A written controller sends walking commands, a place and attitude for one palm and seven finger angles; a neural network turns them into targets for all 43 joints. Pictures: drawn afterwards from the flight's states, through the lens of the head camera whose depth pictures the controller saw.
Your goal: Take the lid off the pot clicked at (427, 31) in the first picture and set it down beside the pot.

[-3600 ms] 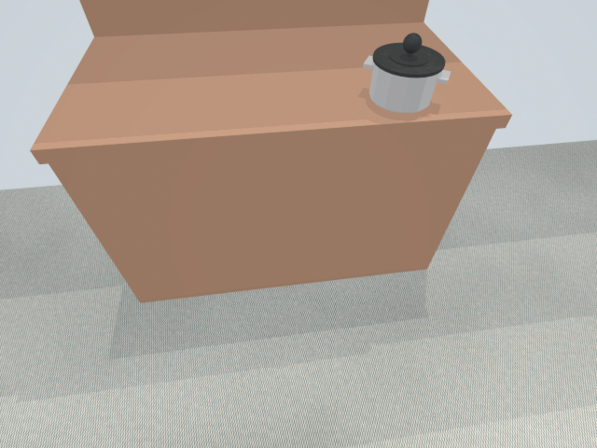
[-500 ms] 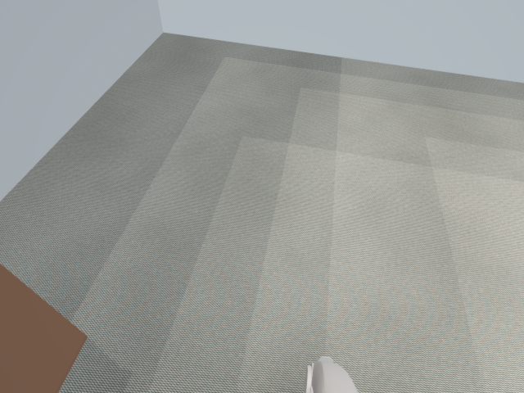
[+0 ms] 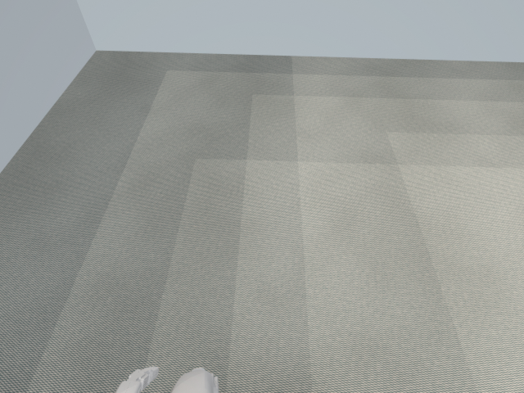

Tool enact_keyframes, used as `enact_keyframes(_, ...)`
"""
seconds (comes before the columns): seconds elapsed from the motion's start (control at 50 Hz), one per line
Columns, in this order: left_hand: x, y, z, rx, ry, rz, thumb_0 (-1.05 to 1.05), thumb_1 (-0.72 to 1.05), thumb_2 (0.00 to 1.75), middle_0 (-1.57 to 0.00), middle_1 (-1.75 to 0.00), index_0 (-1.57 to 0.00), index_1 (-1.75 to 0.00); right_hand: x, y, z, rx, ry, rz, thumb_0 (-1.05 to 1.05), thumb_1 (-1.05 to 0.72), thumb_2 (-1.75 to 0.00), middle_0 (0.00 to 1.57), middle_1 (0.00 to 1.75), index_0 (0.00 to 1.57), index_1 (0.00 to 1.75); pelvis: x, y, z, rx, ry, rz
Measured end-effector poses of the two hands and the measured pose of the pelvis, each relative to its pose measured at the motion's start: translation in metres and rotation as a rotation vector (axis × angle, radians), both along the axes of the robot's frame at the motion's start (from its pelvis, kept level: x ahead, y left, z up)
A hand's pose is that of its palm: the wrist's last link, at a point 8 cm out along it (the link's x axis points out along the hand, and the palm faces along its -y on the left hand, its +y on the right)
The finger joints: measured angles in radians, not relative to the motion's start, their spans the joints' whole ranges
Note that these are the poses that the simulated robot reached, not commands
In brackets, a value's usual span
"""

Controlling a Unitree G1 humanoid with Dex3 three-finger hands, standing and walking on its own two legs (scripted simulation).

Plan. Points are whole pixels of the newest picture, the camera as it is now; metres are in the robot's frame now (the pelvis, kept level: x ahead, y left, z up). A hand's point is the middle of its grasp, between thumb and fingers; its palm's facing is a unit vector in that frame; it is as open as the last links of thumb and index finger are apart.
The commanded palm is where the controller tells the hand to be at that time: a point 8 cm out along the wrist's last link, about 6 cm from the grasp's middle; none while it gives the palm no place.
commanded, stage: turn to face it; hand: left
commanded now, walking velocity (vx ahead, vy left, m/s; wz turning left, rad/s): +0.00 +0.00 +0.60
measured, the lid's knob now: out of the picture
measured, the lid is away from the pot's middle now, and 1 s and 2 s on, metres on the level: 0.00 0.00 0.00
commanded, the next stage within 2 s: none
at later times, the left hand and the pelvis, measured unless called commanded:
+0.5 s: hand out of the picture +0.07 +0.27 -0.17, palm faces +0.31 -0.92 -0.24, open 7.4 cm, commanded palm none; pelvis +0.05 +0.04 +0.01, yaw +16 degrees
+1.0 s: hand out of the picture +0.02 +0.17 -0.14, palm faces +0.57 -0.78 -0.27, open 7.4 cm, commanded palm none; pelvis +0.07 -0.03 +0.01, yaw +36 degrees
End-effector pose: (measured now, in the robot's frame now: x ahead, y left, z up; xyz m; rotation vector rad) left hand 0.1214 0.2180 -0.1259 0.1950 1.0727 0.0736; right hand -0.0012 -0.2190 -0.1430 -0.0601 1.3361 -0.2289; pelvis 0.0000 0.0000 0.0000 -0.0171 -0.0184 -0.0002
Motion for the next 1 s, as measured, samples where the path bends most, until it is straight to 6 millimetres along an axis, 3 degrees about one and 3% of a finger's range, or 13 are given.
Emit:
enact_keyframes(0.1, -0.004, 0.02, -0.011, -0.031, 0.004, 0.111, -0.01, 0.92, 0.89, -0.2, -0.3, -0.2, -0.3, 0.054, 0.001, 0.007, -0.037, -0.007, 0.111, 0.02, -0.94, -0.89, 0.2, 0.3, 0.2, 0.3, 0.023, 0.011, -0.003, -0.015, 0.001, 0.075)
enact_keyframes(0.22, -0.038, 0.056, -0.043, -0.05, 0.116, 0.239, 0.0, 0.91, 0.89, -0.2, -0.3, -0.2, -0.3, 0.117, 0.015, 0.01, -0.101, -0.065, 0.233, 0.01, -0.92, -0.89, 0.2, 0.3, 0.2, 0.3, 0.041, 0.034, -0.018, -0.014, 0.018, 0.148)
enact_keyframes(0.32, -0.062, 0.078, -0.032, -0.022, 0.203, 0.289, 0.0, 0.91, 0.89, -0.2, -0.3, -0.2, -0.3, 0.143, 0.026, 0.023, -0.118, -0.085, 0.287, 0.01, -0.92, -0.89, 0.2, 0.3, 0.2, 0.3, 0.045, 0.042, -0.005, -0.02, 0.037, 0.185)
enact_keyframes(0.48, -0.073, 0.092, -0.009, 0.018, 0.176, 0.388, 0.0, 0.91, 0.89, -0.2, -0.3, -0.2, -0.3, 0.176, 0.032, 0.032, -0.097, -0.09, 0.379, 0.01, -0.91, -0.89, 0.2, 0.3, 0.2, 0.3, 0.054, 0.039, 0.008, -0.03, 0.049, 0.272)
enact_keyframes(0.6, -0.066, 0.081, 0.002, 0.044, 0.121, 0.441, 0.0, 0.91, 0.89, -0.2, -0.3, -0.2, -0.3, 0.2, 0.02, 0.027, -0.078, -0.101, 0.44, 0.01, -0.91, -0.89, 0.2, 0.3, 0.2, 0.3, 0.058, 0.021, 0.007, -0.021, 0.051, 0.349)
enact_keyframes(0.72, -0.061, 0.052, 0.011, 0.085, 0.044, 0.486, 0.0, 0.9, 0.89, -0.2, -0.3, -0.2, -0.3, 0.227, -0.005, 0.007, -0.05, -0.109, 0.497, 0.01, -0.91, -0.89, 0.2, 0.3, 0.2, 0.3, 0.063, -0.009, -0.003, 0.007, 0.054, 0.429)
enact_keyframes(0.76, -0.068, 0.039, 0.014, 0.102, 0.036, 0.504, 0.0, 0.9, 0.89, -0.2, -0.3, -0.2, -0.3, 0.238, -0.012, 0.001, -0.042, -0.111, 0.513, 0.01, -0.91, -0.89, 0.2, 0.3, 0.2, 0.3, 0.065, -0.018, -0.005, 0.014, 0.048, 0.451)
enact_keyframes(0.86, -0.096, 0.011, 0.024, 0.091, 0.08, 0.582, 0.0, 0.9, 0.89, -0.2, -0.3, -0.2, -0.3, 0.261, -0.015, 0.008, -0.028, -0.102, 0.593, 0.01, -0.91, -0.89, 0.2, 0.3, 0.2, 0.3, 0.071, -0.03, 0.005, 0.037, 0.043, 0.529)
enact_keyframes(1.0, -0.14, -0.019, 0.017, 0.045, 0.139, 0.694, 0.0, 0.9, 0.89, -0.2, -0.3, -0.2, -0.3, 0.286, 0.006, 0.012, -0.03, -0.074, 0.719, 0.01, -0.91, -0.89, 0.2, 0.3, 0.2, 0.3, 0.073, -0.033, 0.008, 0.055, 0.037, 0.631)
